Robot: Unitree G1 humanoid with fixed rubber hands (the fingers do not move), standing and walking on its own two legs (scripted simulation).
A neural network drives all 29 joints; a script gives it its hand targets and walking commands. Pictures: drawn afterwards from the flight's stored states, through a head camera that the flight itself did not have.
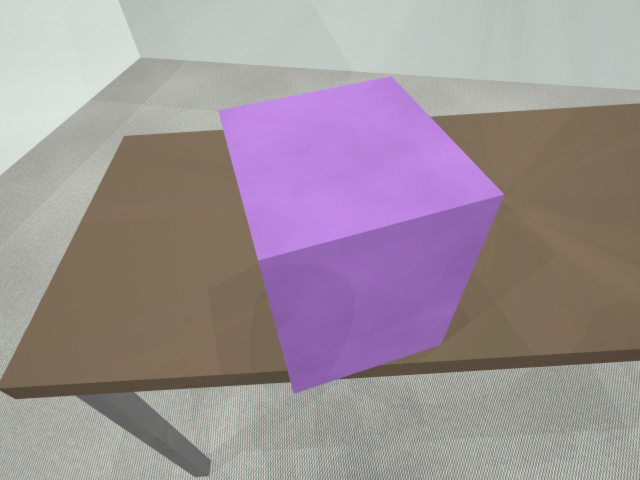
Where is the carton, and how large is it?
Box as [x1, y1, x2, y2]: [218, 76, 503, 393]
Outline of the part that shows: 391,76 218,110 294,393 440,344 503,195 498,188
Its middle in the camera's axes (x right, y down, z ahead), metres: +0.02 +0.00 +0.46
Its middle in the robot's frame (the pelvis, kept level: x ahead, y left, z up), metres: +0.37 -0.01 +0.12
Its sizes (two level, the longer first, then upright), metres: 0.217 0.202 0.266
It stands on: a table, 0.76 m high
